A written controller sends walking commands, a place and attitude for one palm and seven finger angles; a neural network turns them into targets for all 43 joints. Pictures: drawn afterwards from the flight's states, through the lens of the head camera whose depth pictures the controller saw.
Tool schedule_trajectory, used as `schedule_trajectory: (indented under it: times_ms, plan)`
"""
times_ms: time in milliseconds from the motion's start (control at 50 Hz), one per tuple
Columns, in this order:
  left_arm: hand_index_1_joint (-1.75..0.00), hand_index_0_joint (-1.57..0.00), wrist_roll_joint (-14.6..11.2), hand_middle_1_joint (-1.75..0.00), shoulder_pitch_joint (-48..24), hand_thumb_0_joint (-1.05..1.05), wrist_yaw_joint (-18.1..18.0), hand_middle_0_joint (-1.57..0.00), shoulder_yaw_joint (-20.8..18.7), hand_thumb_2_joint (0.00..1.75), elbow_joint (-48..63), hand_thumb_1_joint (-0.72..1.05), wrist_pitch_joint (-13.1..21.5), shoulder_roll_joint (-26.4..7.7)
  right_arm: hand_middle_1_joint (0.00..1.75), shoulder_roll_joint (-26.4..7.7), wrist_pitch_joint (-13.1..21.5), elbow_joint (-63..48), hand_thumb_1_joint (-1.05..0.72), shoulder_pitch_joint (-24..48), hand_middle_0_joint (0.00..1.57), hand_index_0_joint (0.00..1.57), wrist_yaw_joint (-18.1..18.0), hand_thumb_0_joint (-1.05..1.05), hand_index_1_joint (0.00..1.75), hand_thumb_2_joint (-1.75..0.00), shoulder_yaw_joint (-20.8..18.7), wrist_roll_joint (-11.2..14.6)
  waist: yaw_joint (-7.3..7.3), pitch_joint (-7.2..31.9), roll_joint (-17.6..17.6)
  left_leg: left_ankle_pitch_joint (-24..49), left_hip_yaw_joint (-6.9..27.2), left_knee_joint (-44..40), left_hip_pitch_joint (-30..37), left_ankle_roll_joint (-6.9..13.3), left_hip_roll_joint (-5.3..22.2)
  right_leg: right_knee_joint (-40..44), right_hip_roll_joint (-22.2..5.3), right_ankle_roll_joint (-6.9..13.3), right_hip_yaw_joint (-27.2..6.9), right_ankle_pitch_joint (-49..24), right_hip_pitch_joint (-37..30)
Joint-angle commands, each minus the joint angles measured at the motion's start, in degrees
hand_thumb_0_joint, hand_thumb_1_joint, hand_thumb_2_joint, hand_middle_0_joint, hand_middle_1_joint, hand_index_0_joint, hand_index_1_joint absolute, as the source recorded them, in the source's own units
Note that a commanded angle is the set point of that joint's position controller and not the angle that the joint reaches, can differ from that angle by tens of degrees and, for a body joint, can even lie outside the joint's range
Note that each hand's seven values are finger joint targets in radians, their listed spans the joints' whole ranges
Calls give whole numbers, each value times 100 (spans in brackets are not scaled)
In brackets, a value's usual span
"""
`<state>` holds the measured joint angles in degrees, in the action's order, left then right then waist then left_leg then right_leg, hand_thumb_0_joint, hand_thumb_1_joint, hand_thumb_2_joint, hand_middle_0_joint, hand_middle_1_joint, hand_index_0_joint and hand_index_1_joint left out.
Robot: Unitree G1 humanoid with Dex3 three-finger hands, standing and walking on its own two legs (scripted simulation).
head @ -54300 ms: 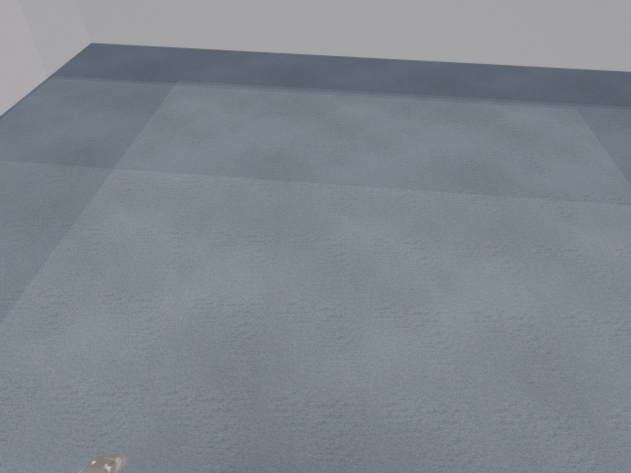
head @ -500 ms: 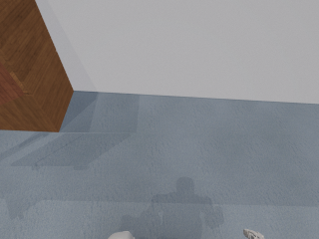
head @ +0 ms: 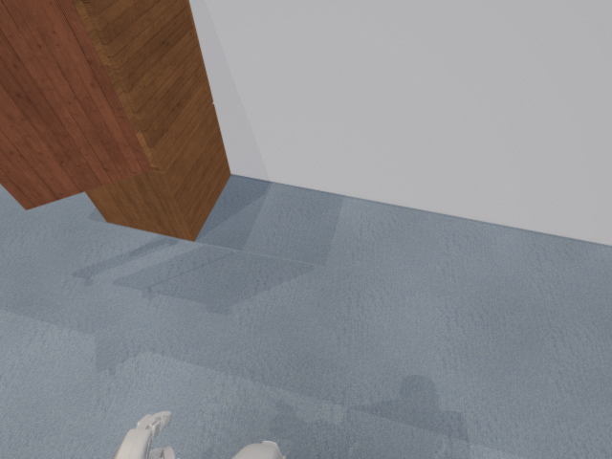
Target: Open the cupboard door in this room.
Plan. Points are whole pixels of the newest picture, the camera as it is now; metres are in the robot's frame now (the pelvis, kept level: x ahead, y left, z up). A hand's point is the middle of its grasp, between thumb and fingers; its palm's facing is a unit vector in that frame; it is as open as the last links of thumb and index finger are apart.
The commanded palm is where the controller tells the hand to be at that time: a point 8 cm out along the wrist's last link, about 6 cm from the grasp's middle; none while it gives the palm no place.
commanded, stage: turn to face it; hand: left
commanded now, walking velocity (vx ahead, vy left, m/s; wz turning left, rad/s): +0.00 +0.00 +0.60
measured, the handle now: out of the picture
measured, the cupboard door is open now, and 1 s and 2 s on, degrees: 42 42 42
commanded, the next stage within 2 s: take the last steps up to it in 0.66 s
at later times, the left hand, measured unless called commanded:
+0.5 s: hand out of the picture -0.01 +0.25 -0.17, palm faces +0.31 -0.92 -0.26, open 7.4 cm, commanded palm none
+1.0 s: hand out of the picture -0.05 +0.21 -0.17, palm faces +0.50 -0.85 -0.19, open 7.3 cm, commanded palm none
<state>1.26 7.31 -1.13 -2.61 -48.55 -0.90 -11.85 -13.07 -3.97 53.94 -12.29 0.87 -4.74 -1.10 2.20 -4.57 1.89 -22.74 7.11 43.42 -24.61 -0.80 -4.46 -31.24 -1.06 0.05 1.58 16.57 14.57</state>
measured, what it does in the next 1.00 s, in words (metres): steps on the spot, turning left: left foot, then right foot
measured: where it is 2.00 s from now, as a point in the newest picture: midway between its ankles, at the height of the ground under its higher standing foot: (235, 428)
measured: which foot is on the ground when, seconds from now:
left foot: up 0.00-0.28, down 0.30-0.66, up 0.68-0.98, down 1.00-1.00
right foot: down 0.00-0.30, up 0.32-0.64, down 0.66-1.00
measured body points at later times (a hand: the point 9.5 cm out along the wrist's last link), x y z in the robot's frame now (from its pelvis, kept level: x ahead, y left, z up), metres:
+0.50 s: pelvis +0.00 +0.03 +0.01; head +0.04 +0.06 +0.45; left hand -0.02 +0.30 -0.15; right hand +0.18 -0.18 -0.12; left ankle -0.01 +0.13 -0.73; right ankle +0.03 -0.12 -0.67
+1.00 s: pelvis +0.03 +0.04 +0.00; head +0.05 +0.07 +0.45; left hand -0.08 +0.25 -0.16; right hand +0.19 -0.16 -0.14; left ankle -0.03 +0.13 -0.73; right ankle +0.05 -0.11 -0.73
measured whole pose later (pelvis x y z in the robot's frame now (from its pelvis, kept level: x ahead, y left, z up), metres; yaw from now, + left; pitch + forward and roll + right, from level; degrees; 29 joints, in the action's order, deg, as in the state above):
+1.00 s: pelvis +0.03 +0.04 +0.00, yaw +26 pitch +1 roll +1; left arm 1.6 17.5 0.4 -3.6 -57.2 0.5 -11.5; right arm -11.8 -1.6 57.5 -11.5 1.5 -2.8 -1.1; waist -1.7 -3.5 -3.1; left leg -21.2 -4.9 30.6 -14.2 -1.0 0.2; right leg -30.7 -7.5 -2.7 8.3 19.2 11.4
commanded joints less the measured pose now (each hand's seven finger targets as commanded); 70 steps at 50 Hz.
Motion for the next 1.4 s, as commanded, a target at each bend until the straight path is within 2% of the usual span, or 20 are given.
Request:
schedule_trajectory:
  times_ms: [0,160,220,240,280,380,580,600,640,720,880,940,960,980,1020,1160,1280,1340,1360,1380]
  plan:
    - [-30,-20,-18,-30,13,0,-125,-20,-246,90,367,90,118,-926,30,-597,58,-502,-90,275,20,20,45,0,30,-90,-207,-7,-89,153,-1416,-364,-388,2663,-956,-216,492,1456,-1911,801,-995,-1327,-365]
    - [-30,-20,45,-30,851,0,-69,-20,-338,90,26,90,139,-1272,30,-268,129,-634,-90,890,20,20,117,0,30,-90,-7,71,-478,481,-1358,-428,-1239,262,-166,-279,438,724,-1909,613,9,-3238,-1153]
    - [-30,-20,7,-30,833,0,-27,-20,-375,90,-23,90,116,-1341,30,-394,216,-544,-90,500,20,20,84,0,30,-90,4,60,-261,754,-1287,461,-1404,-1180,828,-168,297,-22,-1775,258,376,-3252,-944]
    - [-30,-20,-45,-30,764,0,-9,-20,-367,90,8,90,100,-1278,30,-598,261,-457,-90,172,20,20,70,0,30,-90,-57,37,-36,967,-878,1300,-1242,-1863,1702,-45,460,-684,-1689,17,571,-2954,-429]
    - [-30,-20,-73,-30,403,0,20,-20,-149,90,399,90,32,-602,30,-1619,278,-353,-90,-643,20,20,-9,0,30,-90,-291,0,383,1303,1494,4785,1585,-2098,2819,1293,2862,-2865,-623,-523,574,2252,1734]
    - [-30,-20,-13,-30,401,0,57,-20,-222,90,-33,90,-109,-641,30,-1016,342,-455,-90,290,20,20,-199,0,30,-90,-73,-34,-137,700,860,2728,471,-2425,1482,985,1875,-3383,-573,-410,-165,822,1587]
    - [-30,-20,-44,-30,979,0,26,-20,-175,90,-227,90,0,-511,30,-911,264,-395,-90,515,20,20,-155,0,30,-90,-64,-17,-374,662,528,1960,627,-2051,700,835,1546,-181,-31,-313,212,48,-374]
    - [-30,-20,-39,-30,1154,0,-2,-20,-202,90,-283,90,56,-592,30,-775,260,-404,-90,541,20,20,-142,0,30,-90,-47,19,-466,653,320,1556,490,-1715,367,613,1292,606,-196,-273,93,-361,-901]
    - [-30,-20,63,-30,1132,0,-45,-20,-310,90,-228,90,143,-1319,30,-272,250,-541,-90,470,20,20,-73,0,30,-90,30,78,-451,445,-1835,-790,-677,345,-571,-39,62,1777,-2284,678,-2107,-450,-968]
    - [-30,-20,27,-30,541,0,-77,-20,-219,90,-101,90,163,-877,30,-390,117,-272,-90,501,20,20,-31,0,30,-90,-47,44,-221,132,-1324,-359,-449,2249,-511,-75,481,1524,-1790,857,-1040,-1247,-188]
    - [-30,-20,68,-30,1360,0,36,-20,-382,90,-626,90,282,-1089,30,-76,334,-217,-90,743,20,20,72,0,30,-90,90,34,-656,329,-1177,-434,-1187,-391,-29,-109,459,1460,-1982,778,-768,-612,-1130]
    - [-30,-20,8,-30,1041,0,80,-20,-395,90,-650,90,248,-1083,30,-129,447,48,-90,-14,20,20,29,0,30,-90,119,19,-263,480,-933,537,-1429,-1950,1529,-8,281,823,-1640,388,-185,-249,-284]
    - [-30,-20,-37,-30,895,0,112,-20,-355,90,-573,90,216,-901,30,-446,489,146,-90,-453,20,20,-19,0,30,-90,52,8,-37,625,-226,509,-860,-2282,2444,210,695,61,-1309,130,213,240,525]
    - [-30,-20,-53,-30,765,0,172,-20,-283,90,-394,90,202,-498,30,-972,483,212,-90,-893,20,20,-58,0,30,-90,-97,-65,165,697,1348,366,928,-2567,3124,768,1974,-1397,-539,-199,875,1244,1790]
    - [-30,-20,39,-30,-187,0,141,-20,-186,90,-87,90,193,-340,30,-984,491,390,-90,-1456,20,20,-170,0,30,-90,-64,-100,404,287,1176,-123,1738,-3185,2518,1456,2501,-3177,-500,-47,212,1658,2641]
    - [-30,-20,9,-30,197,0,224,-20,-58,90,-538,90,218,-211,30,-469,787,486,-90,-1121,20,20,-224,0,30,-90,153,-21,-139,275,185,2820,-32,-3089,2385,1250,1786,-2321,-595,-109,176,165,1943]
    - [-30,-20,6,-30,-248,0,235,-20,-45,90,-361,90,242,-148,30,-384,737,782,-90,-1332,20,20,-194,0,30,-90,168,-50,-76,-112,398,2412,-251,-3001,1962,1130,1737,-912,-318,-44,474,-21,1089]
    - [-30,-20,19,-30,502,0,226,-20,-152,90,-584,90,285,-273,30,-350,718,851,-90,-1192,20,20,-209,0,30,-90,190,-25,-485,38,35,2209,-479,-2085,1300,860,1424,-42,-103,72,577,-446,-532]
    - [-30,-20,31,-30,1277,0,197,-20,-249,90,-796,90,350,-538,30,-261,746,832,-90,-1117,20,20,-192,0,30,-90,197,32,-826,365,-386,2000,-743,-978,641,644,1071,281,-467,252,17,-369,-1776]
    - [-30,-20,55,-30,2108,0,125,-20,-390,90,-1039,90,402,-1081,30,-63,774,667,-90,-1200,20,20,-140,0,30,-90,194,94,-1053,877,-1674,498,-1270,665,-630,325,338,976,-1968,842,-2026,-252,-3002]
